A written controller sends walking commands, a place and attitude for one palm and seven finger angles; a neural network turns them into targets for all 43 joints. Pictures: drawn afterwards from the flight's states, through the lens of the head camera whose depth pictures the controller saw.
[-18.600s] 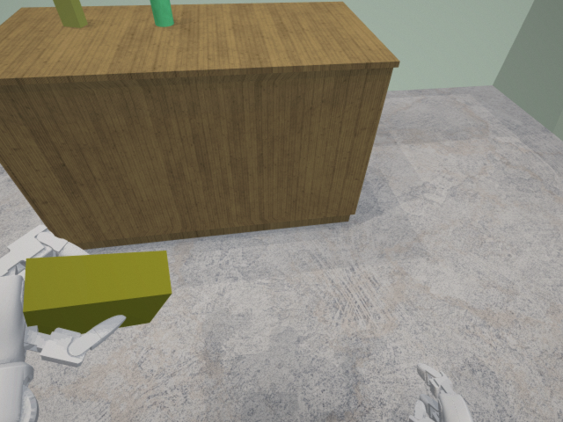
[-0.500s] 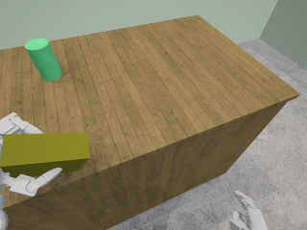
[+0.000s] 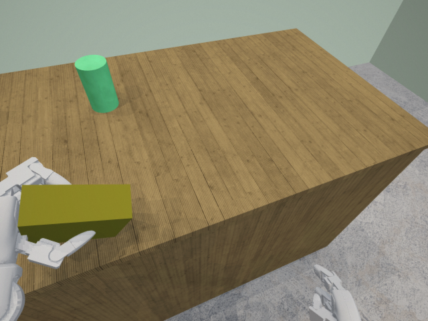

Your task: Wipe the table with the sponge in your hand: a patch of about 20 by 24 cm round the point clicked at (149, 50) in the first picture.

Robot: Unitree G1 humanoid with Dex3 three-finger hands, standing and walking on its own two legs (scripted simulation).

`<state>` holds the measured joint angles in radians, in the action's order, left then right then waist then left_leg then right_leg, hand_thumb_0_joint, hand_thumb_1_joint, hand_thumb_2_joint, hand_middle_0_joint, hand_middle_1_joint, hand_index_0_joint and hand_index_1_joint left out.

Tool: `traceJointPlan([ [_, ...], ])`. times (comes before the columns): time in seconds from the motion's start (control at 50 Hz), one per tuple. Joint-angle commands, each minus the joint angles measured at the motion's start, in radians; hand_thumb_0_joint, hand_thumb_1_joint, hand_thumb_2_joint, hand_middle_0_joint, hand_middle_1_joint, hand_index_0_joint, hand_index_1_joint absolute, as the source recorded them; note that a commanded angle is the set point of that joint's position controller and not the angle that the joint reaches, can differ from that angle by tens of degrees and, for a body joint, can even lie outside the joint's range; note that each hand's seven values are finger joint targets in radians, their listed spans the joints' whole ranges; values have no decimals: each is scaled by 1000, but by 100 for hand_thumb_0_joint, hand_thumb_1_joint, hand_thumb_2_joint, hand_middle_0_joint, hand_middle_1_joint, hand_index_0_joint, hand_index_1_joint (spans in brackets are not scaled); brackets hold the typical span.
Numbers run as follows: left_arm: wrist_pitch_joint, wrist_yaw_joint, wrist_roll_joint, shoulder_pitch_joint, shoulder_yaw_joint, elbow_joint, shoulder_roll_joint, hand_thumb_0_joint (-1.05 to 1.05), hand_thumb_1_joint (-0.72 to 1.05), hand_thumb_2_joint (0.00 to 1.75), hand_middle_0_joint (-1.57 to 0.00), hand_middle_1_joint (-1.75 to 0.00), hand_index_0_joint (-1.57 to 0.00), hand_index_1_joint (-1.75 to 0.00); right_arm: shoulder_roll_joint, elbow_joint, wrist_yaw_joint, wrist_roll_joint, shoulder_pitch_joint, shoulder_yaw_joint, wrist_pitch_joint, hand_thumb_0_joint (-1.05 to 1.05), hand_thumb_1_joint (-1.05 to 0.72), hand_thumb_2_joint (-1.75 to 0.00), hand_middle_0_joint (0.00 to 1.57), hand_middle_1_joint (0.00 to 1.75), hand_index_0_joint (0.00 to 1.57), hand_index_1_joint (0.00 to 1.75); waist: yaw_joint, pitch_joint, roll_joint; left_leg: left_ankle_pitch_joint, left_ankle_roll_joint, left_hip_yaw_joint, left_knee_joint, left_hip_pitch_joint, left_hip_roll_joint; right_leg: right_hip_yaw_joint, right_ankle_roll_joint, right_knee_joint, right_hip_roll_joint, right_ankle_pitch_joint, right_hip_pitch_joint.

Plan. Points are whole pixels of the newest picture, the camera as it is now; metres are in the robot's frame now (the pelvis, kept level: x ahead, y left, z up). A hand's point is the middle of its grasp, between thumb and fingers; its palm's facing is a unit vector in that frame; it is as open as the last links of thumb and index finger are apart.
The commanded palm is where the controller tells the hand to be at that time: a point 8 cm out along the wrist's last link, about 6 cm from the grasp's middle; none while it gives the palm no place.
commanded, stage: come to a stop and stand still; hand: left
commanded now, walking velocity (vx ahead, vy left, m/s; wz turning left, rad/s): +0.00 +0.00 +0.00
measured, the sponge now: (93, 214) +0.23 +0.21 +0.12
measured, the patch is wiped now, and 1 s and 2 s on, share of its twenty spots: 0.00 0.00 0.00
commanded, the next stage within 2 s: look again from close up in 0.44 s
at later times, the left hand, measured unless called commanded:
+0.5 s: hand (25, 200) +0.23 +0.29 +0.16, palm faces +0.39 -0.83 -0.40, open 9.4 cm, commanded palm +0.17 +0.32 +0.18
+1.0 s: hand (41, 211) +0.22 +0.26 +0.15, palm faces +0.38 -0.84 -0.38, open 9.4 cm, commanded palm +0.16 +0.29 +0.18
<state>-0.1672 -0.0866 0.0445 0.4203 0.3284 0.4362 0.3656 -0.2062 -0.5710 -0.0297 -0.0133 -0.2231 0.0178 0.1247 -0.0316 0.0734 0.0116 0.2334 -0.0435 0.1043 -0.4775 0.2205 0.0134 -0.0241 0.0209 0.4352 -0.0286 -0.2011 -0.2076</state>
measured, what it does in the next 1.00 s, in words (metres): stands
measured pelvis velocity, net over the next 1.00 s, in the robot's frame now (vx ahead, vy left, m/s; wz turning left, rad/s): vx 0.00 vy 0.01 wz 0.02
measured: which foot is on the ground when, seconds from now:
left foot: down 0.00-1.00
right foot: down 0.00-1.00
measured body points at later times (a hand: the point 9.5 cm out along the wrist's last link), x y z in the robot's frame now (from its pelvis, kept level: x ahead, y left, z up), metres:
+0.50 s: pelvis +0.01 +0.03 +0.00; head +0.04 +0.06 +0.45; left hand +0.20 +0.33 +0.18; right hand +0.21 -0.17 -0.07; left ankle +0.02 +0.09 -0.74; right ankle +0.02 -0.11 -0.74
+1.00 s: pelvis +0.00 +0.01 +0.00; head +0.02 +0.02 +0.45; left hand +0.19 +0.30 +0.17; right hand +0.19 -0.22 -0.07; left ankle +0.02 +0.09 -0.74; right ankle +0.02 -0.11 -0.74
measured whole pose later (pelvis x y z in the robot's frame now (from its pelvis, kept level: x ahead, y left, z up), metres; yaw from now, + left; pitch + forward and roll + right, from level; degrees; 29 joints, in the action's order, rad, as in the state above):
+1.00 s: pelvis +0.00 +0.01 +0.00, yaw +1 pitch -2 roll -1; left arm -0.16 -0.11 0.04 0.44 0.33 0.43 0.36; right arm -0.21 -0.57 -0.04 -0.02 -0.20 0.01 0.11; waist -0.02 0.05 0.00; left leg 0.22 -0.06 0.09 -0.44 0.20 0.00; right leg -0.04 0.00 0.37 -0.01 -0.18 -0.17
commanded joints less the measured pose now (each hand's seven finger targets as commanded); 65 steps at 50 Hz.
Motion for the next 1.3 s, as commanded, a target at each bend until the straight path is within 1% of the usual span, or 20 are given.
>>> traceJointPlan([
  [0.0, -81, -33, -5, -168, 122, 211, 147, 0, 10, 130, -120, -160, -120, -160, -114, 163, -5, -3, 105, -35, 74, 0, -90, -90, 20, 30, 20, 30, 5, -149, -115, 34, 3, -156, 152, -36, 101, 52, 3, -49, 62, 37, 29],
  [0.1, -78, -25, -18, -137, 71, 205, 107, 0, 10, 130, -120, -160, -120, -160, -118, 161, 9, -4, 101, -35, 75, 0, -90, -90, 20, 30, 20, 30, 5, -134, -108, 29, 13, -196, 198, -24, 121, 20, -7, -17, 46, 33, 24],
  [0.16, -77, -29, -24, -141, 98, 232, 143, 0, 10, 130, -120, -160, -120, -160, -116, 169, 11, -3, 99, -40, 71, 0, -90, -90, 20, 30, 20, 30, 6, -146, -73, -52, 21, -187, 177, -33, 124, 24, -4, -20, 57, 73, 43],
  [0.28, -82, -36, -26, -160, 153, 297, 203, 0, 10, 130, -120, -160, -120, -160, -111, 166, 12, 0, 117, -36, 64, 0, -90, -90, 20, 30, 20, 30, 5, -192, -167, -361, 75, -176, 146, -154, 126, 1, 0, 36, 48, 34, 0],
  [0.34, -84, -31, -18, -131, 128, 306, 178, 0, 10, 130, -120, -160, -120, -160, -109, 175, 17, 5, 96, -40, 56, 0, -90, -90, 20, 30, 20, 30, 7, -205, -147, -470, 71, -171, 111, -178, 141, -9, 3, 3, 60, 30, 11],
  [0.56, -77, -34, -4, -80, 123, 259, 162, 0, 10, 130, -120, -160, -120, -160, -118, 173, 4, -7, 101, -49, 38, 0, -90, -90, 20, 30, 20, 30, 13, -193, -74, -229, 68, -150, 111, -78, 96, 42, 13, -52, 88, 197, 99],
  [0.78, -71, -49, -4, -76, 147, 256, 190, 0, 10, 130, -120, -160, -120, -160, -121, 164, -14, -11, 130, -48, 37, 0, -90, -90, 20, 30, 20, 30, 13, -176, -74, -123, 35, -155, 119, -63, 81, 90, 18, -87, 102, 171, 78],
  [0.8, -74, -43, 3, -63, 108, 225, 147, 0, 10, 130, -120, -160, -120, -160, -117, 164, -14, -5, 118, -42, 33, 0, -90, -90, 20, 30, 20, 30, 12, -167, -61, -109, 27, -154, 122, -55, 82, 79, 16, -99, 102, 159, 74],
  [0.88, -69, -49, -1, -72, 145, 242, 189, 0, 10, 130, -120, -160, -120, -160, -121, 164, -17, -13, 134, -49, 37, 0, -90, -90, 20, 30, 20, 30, 13, -172, -71, -90, 25, -155, 123, -60, 83, 97, 17, -104, 108, 148, 70],
  [0.9, -69, -43, 4, -55, 100, 207, 140, 0, 10, 130, -120, -160, -120, -160, -120, 163, -17, -4, 119, -42, 32, 0, -90, -90, 20, 30, 20, 30, 13, -156, -63, -73, 19, -157, 127, -43, 81, 91, 17, -115, 106, 134, 67],
  [0.98, -64, -51, -1, -61, 137, 233, 186, 0, 10, 130, -120, -160, -120, -160, -124, 164, -18, -14, 131, -49, 37, 0, -90, -90, 20, 30, 20, 30, 14, -156, -71, -51, 21, -163, 126, -39, 78, 106, 19, -117, 115, 108, 61],
  [1.0, -69, -45, 3, -61, 100, 221, 144, 0, 10, 130, -120, -160, -120, -160, -123, 161, -17, -6, 117, -45, 34, 0, -90, -90, 20, 30, 20, 30, 13, -156, -49, -43, 15, -163, 126, -34, 79, 93, 18, -121, 110, 96, 61],
  [1.08, -65, -52, -1, -81, 136, 251, 188, 0, 10, 130, -120, -160, -120, -160, -126, 160, -21, -12, 131, -50, 39, 0, -90, -90, 20, 30, 20, 30, 15, -159, -70, -36, 18, -169, 132, -46, 82, 107, 18, -119, 110, 91, 53],
  [1.1, -67, -47, 2, -68, 102, 219, 147, 0, 10, 130, -120, -160, -120, -160, -121, 159, -20, -5, 118, -44, 37, 0, -90, -90, 20, 30, 20, 30, 13, -150, -53, -26, 13, -169, 138, -39, 84, 93, 16, -123, 105, 81, 51],
  [1.12, -173, -47, -153, -1089, 702, 477, 982, 0, 10, 130, -120, -160, -120, -160, -148, 137, -15, 56, 1, -51, 73, 0, -90, -90, 20, 30, 20, 30, -4, 13, 102, -110, 7, -108, -8, 122, 96, 115, -37, -186, 121, 169, -102],
  [1.14, -130, 0, -53, -496, 294, -123, 337, 0, 10, 130, -120, -160, -120, -160, -36, 77, -15, 23, 80, -12, 65, 0, -90, -90, 20, 30, 20, 30, 12, -216, 63, -167, 7, -141, 40, -39, 21, 130, 46, -86, 155, 158, -37],
  [1.16, -126, 14, -16, -230, 186, -114, 195, 0, 10, 130, -120, -160, -120, -160, -116, 143, -11, 8, 54, -66, 88, 0, -90, -90, 20, 30, 20, 30, -32, -216, -61, -181, 25, -112, 42, -100, 43, 205, 25, -106, 131, 211, 0],
  [1.18, -127, 19, 23, -145, 78, -17, 77, 0, 10, 130, -120, -160, -120, -160, -119, 145, 14, -9, 80, -66, 94, 0, -90, -90, 20, 30, 20, 30, -14, -277, -226, -206, 21, -93, 62, -144, 55, 141, 27, -36, 124, 192, 47],
  [1.22, -143, 6, 12, -115, 85, 205, 127, 0, 10, 130, -120, -160, -120, -160, -128, 161, 37, -5, 87, -68, 95, 0, -90, -90, 20, 30, 20, 30, -16, -264, -200, -237, 10, -147, 95, -71, 96, 86, 9, 17, 98, 132, 95],
  [1.28, -122, -15, 14, 0, 111, 224, 146, 0, 10, 130, -120, -160, -120, -160, -119, 167, 42, -13, 127, -50, 101, 0, -90, -90, 20, 30, 20, 30, -18, -192, -50, -27, 6, -156, 142, 38, 105, 54, -10, 22, 73, 35, 97],
])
